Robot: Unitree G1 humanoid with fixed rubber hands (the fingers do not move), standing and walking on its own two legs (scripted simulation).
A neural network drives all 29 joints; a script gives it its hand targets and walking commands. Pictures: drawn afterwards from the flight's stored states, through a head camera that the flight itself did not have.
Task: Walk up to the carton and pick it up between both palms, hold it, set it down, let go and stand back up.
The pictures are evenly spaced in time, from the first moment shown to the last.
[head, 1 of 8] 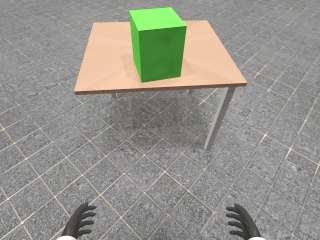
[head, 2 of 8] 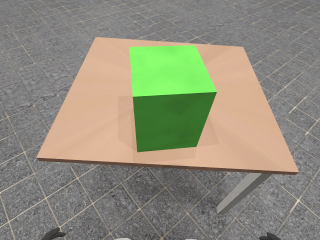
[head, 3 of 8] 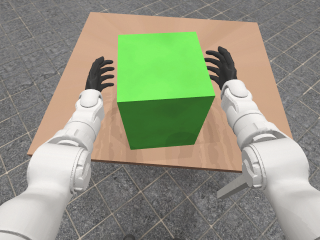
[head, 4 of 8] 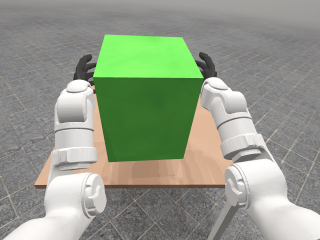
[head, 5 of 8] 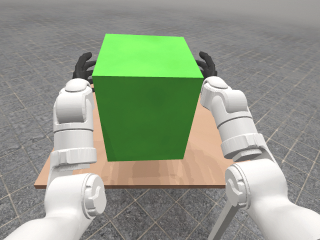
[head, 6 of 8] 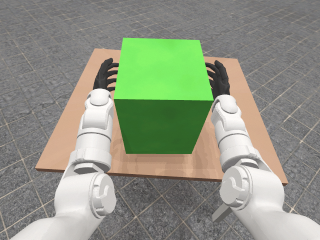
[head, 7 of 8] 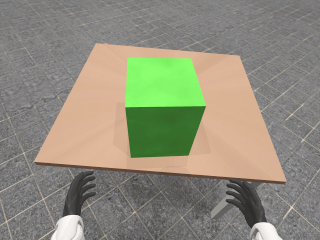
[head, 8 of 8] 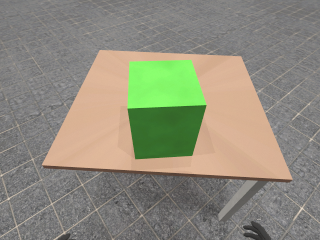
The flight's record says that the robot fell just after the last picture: no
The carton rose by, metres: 0.23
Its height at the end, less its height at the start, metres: +0.00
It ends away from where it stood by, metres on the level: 0.00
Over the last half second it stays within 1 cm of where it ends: yes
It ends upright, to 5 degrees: yes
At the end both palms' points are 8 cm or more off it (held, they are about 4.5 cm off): yes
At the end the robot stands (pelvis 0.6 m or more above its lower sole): yes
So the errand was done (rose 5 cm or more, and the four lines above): yes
